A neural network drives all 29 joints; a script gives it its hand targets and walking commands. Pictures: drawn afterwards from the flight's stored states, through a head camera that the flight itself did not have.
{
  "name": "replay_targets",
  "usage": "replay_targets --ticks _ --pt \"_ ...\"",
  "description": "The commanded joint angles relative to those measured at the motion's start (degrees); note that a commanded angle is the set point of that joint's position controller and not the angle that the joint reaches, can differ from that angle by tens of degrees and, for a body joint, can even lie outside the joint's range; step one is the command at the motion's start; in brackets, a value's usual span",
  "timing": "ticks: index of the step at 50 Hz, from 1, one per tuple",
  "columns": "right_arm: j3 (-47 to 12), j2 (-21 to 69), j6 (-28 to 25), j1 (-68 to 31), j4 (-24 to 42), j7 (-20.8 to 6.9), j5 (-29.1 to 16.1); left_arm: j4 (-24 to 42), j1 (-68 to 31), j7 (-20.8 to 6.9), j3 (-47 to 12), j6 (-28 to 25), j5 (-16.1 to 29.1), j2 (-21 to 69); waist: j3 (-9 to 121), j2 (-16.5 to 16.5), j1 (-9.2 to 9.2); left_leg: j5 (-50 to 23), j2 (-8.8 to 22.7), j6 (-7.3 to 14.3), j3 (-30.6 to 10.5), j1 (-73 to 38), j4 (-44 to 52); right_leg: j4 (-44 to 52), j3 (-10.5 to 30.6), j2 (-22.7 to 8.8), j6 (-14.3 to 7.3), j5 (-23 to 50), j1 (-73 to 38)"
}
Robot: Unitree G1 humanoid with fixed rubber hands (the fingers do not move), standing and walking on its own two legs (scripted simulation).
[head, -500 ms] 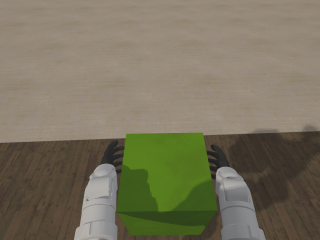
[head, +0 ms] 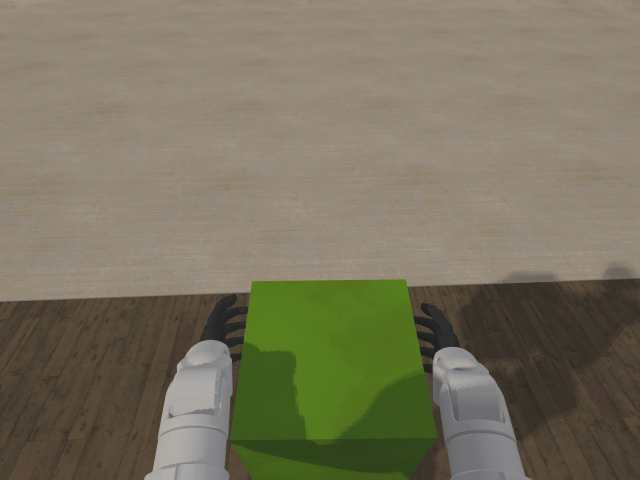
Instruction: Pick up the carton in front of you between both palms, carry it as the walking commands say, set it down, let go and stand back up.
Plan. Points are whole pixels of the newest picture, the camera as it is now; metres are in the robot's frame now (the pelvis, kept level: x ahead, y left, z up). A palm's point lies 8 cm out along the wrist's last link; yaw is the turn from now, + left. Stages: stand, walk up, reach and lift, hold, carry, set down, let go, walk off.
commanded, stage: reach and lift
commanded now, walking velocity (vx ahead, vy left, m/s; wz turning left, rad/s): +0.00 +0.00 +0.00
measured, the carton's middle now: (330, 390) +0.29 +0.00 -0.05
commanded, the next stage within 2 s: hold in 0.08 s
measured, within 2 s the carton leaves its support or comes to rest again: neither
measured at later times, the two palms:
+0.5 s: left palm (208, 356) +0.28 +0.15 +0.05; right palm (450, 362) +0.27 -0.15 +0.05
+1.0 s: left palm (198, 291) +0.35 +0.17 +0.09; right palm (425, 296) +0.34 -0.12 +0.08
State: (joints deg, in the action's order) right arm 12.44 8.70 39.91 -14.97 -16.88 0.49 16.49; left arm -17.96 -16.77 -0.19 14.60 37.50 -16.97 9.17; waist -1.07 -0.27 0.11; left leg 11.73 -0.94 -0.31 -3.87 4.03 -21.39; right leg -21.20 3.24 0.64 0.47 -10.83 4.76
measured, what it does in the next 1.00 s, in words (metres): lifts its right foot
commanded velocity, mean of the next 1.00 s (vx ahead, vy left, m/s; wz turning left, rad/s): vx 0.20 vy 0.00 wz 0.00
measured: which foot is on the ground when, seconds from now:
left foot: down 0.00-1.00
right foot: down 0.00-0.82, up 0.84-1.00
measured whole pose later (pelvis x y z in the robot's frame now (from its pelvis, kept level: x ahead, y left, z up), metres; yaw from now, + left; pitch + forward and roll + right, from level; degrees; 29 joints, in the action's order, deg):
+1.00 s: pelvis +0.06 +0.01 +0.00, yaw +0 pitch +4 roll -2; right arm 6.0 7.5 61.5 -12.9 5.2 5.3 8.4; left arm 4.1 -14.9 3.6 8.3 59.9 -6.1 4.6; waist 9.0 -1.1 -0.5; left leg 15.1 2.3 0.7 2.7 9.0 -19.8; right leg -36.9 -6.6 -1.7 0.9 -20.6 24.2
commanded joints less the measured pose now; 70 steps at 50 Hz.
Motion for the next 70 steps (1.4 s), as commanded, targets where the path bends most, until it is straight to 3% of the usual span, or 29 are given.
replay_targets --ticks 1,9,16,31,32,34,35,37,38,40,41,42,43,44,45,46,49,52,53,54,55,56,57,58,60,62,64,67,70 --pt "-29.34 52.76 -3.06 -29.65 5.26 -14.31 -14.69 -0.45 -22.36 -14.18 -29.11 -0.17 13.34 54.97 14.67 -0.06 0.04 -13.29 -4.28 0.0 -0.65 -1.78 2.55 1.62 0.67 4.65 -0.14 12.01 -5.59" --pt "-33.48 52.8 -0.52 -28.14 11.17 -13.97 -17.14 5.61 -20.08 -13.48 -32.96 2.39 15.74 54.85 17.08 -0.12 -0.29 -17.88 -4.1 -0.24 -1.01 -4.77 3.3 2.57 0.81 4.75 0.03 15.54 -7.87" --pt "-29.48 50.42 1.82 -28.53 8.45 -14.03 -15.2 3.57 -21.64 -13.89 -29.75 4.76 14.12 52.26 8.39 -0.07 -0.12 -5.48 -3.87 0.26 -0.3 -1.1 4.91 4.0 0.29 4.36 -0.46 4.1 -4.49" --pt "-29.1 53.3 1.2 -34.94 5.22 -14.55 -14.98 0.22 -28.09 -14.94 -28.74 3.77 13.55 53.62 11.05 0.39 -0.39 -1.77 -3.78 0.58 0.3 -0.05 3.95 3.04 0.22 3.82 -0.31 1.33 -4.8" --pt "-30.52 53.16 1.58 -36.67 5.7 -14.37 -15.91 0.5 -29.83 -14.78 -30.06 4.33 14.55 53.06 12.9 3.15 0.04 5.56 5.46 0.7 0.46 6.13 -0.47 0.87 0.7 -6.5 -0.63 -7.51 1.69" --pt "-31.38 53.32 1.82 -37.39 7.14 -14.06 -17.22 2.09 -29.51 -14.23 -31.01 4.71 15.58 52.72 12.75 4.24 -0.33 24.05 3.26 0.51 0.73 11.08 -2.46 5.04 5.01 -7.63 -1.59 -31.31 6.97" --pt "-32.69 53.36 2.11 -38.07 8.89 -13.84 -18.12 3.91 -29.81 -13.85 -32.22 5.0 16.21 52.97 12.27 5.7 -0.49 25.15 2.3 -0.05 2.19 13.97 -5.59 6.5 7.22 -9.02 -2.4 -35.48 7.05" --pt "-35.52 53.15 3.26 -38.38 11.81 -13.28 -20.43 6.98 -28.52 -12.82 -34.39 6.18 17.38 52.85 14.67 9.12 -0.94 10.98 0.29 -0.93 7.37 14.06 -14.26 8.54 11.6 -12.86 -5.08 -27.67 6.41" --pt "-37.11 52.91 4.19 -38.3 13.21 -13.08 -21.71 8.52 -27.02 -12.13 -35.6 7.19 17.87 52.32 16.09 8.46 -0.88 10.57 0.57 -0.71 8.2 12.6 -11.61 7.97 10.64 -13.0 -5.71 -25.04 7.5" --pt "-39.98 52.58 6.97 -37.96 15.99 -12.7 -24.81 12.96 -26.37 -10.86 -38.65 10.07 20.02 50.92 18.45 6.0 -0.68 11.0 0.8 0.67 8.62 3.51 -2.07 3.02 5.07 -9.93 -4.84 -25.72 12.94" --pt "-40.68 51.4 8.48 -37.24 17.22 -12.34 -25.48 16.02 -27.51 -10.57 -40.61 11.92 21.54 50.43 17.63 -0.4 -0.26 18.52 5.77 2.29 0.29 1.92 3.27 -4.16 -0.61 -6.33 -2.93 -25.71 17.34" --pt "-40.63 50.31 10.13 -35.7 18.27 -11.88 -25.77 18.31 -30.13 -10.42 -42.38 13.79 23.54 50.15 16.56 -11.99 0.82 30.08 15.31 5.86 -14.87 -2.22 10.47 -18.18 -6.98 -2.17 -0.3 -21.26 25.57" --pt "-40.89 48.76 12.04 -34.57 19.1 -11.17 -26.06 19.06 -31.12 -10.27 -43.81 15.69 25.21 49.42 12.37 -15.15 1.13 30.49 20.8 9.22 -23.95 -4.71 14.39 -22.81 -8.74 -1.67 0.24 -17.83 34.62" --pt "-41.08 46.94 13.87 -34.62 21.0 -10.41 -26.18 20.35 -32.32 -10.32 -45.43 17.34 27.24 49.59 11.18 -11.15 1.29 25.4 21.79 11.19 -24.32 -4.36 14.34 -23.76 -6.5 -4.09 -0.35 -16.39 36.77" --pt "-41.64 46.18 15.6 -34.59 23.5 -9.71 -26.81 20.93 -32.15 -10.3 -46.88 18.9 29.21 49.95 12.52 -8.05 1.21 19.22 21.4 11.2 -21.38 -5.3 13.41 -22.62 -6.55 -4.64 -0.36 -15.31 36.45" --pt "-42.4 46.15 17.17 -34.85 25.91 -9.2 -27.85 21.5 -31.62 -10.19 -48.0 20.29 30.82 50.34 14.73 -6.96 1.26 12.98 19.95 10.37 -16.28 -7.23 12.3 -20.69 -7.56 -4.42 -0.12 -13.69 35.09" --pt "-44.68 47.43 21.08 -32.31 31.41 -8.31 -30.68 25.5 -27.66 -9.56 -49.33 24.01 34.1 51.52 18.55 -9.34 1.25 2.01 15.35 7.8 -6.09 -7.91 9.73 -13.36 -11.43 -1.75 0.66 -8.34 28.01" --pt "-45.73 47.83 24.62 -28.2 35.23 -8.46 -31.9 29.27 -22.44 -8.84 -48.9 27.28 34.21 51.24 19.4 -8.68 0.94 -2.4 13.01 6.63 0.3 -4.24 4.73 -2.66 -15.53 0.06 0.89 -2.32 18.02" --pt "-45.92 47.99 25.66 -26.7 36.07 -8.66 -32.1 30.33 -20.26 -8.71 -48.54 28.24 33.76 51.02 20.19 -6.84 0.56 -1.58 11.73 5.67 3.05 0.85 0.58 0.94 -16.67 0.38 0.89 1.4 9.25" --pt "-46.01 48.0 26.58 -24.72 36.59 -8.87 -32.1 31.51 -19.18 -8.64 -48.16 29.14 33.21 50.81 22.07 -4.22 0.41 -2.33 10.72 4.38 5.47 8.87 -5.18 1.01 -15.09 -1.45 -0.09 1.62 -2.58" --pt "-46.08 47.5 27.47 -24.02 37.34 -9.22 -32.22 31.87 -16.58 -8.5 -47.47 29.99 32.36 50.02 25.31 1.17 -0.79 2.64 9.22 2.6 8.67 18.21 -15.87 2.43 -5.67 -9.32 -2.19 -6.3 -14.08" --pt "-46.77 47.98 28.66 -24.59 38.43 -9.65 -33.01 31.76 -14.89 -8.33 -46.28 30.48 30.61 47.86 24.72 14.28 -1.66 12.94 4.01 -0.04 12.65 34.91 -29.44 6.95 16.33 -23.12 -9.27 -14.88 -22.12" --pt "-47.2 48.03 29.51 -26.8 40.14 -10.2 -34.13 32.35 -15.02 -7.98 -46.3 30.65 29.64 48.31 21.1 15.97 -2.01 18.22 3.59 0.6 8.47 43.84 -35.98 9.13 25.49 -27.84 -14.46 -13.53 -21.44" --pt "-47.24 48.51 29.98 -27.84 40.63 -10.6 -35.07 34.06 -15.85 -7.84 -46.72 31.08 30.29 50.76 19.13 10.98 -1.81 18.33 6.44 1.52 5.83 45.35 -40.99 9.33 24.15 -27.92 -14.83 -9.87 -17.41" --pt "-47.32 48.7 30.26 -30.42 41.35 -10.81 -36.82 38.2 -21.05 -7.76 -47.55 31.73 32.38 51.52 18.67 2.58 -1.32 13.46 9.24 1.66 5.09 43.09 -39.98 10.67 14.44 -24.45 -11.47 -11.24 -11.36" --pt "-47.41 49.37 30.5 -29.94 41.43 -10.42 -37.22 39.7 -22.48 -7.76 -48.48 32.42 33.97 51.13 17.75 4.42 -1.41 7.14 8.82 0.52 7.47 38.44 -31.51 13.13 5.23 -20.74 -8.79 -8.22 -8.04" --pt "-46.79 48.75 30.71 -27.66 40.82 -9.69 -36.08 39.2 -21.07 -8.05 -48.76 33.04 34.8 50.3 17.12 6.4 -1.35 3.35 7.64 -0.36 9.95 34.45 -23.51 12.72 -1.1 -17.68 -7.81 -3.07 -6.38" --pt "-45.63 47.8 31.14 -23.85 39.06 -8.77 -33.79 37.84 -18.92 -8.66 -48.66 33.78 35.1 48.85 15.83 7.9 -1.38 -1.6 4.94 -0.18 14.31 28.44 -13.69 10.78 -7.05 -15.66 -6.86 5.33 -4.71" --pt "-44.97 47.48 31.39 -23.18 38.8 -8.65 -32.73 37.19 -18.53 -9.11 -48.7 34.04 34.76 48.27 14.46 9.61 -1.36 -6.7 3.74 0.65 17.33 20.5 -8.34 7.15 -10.15 -14.93 -4.97 8.42 -2.46"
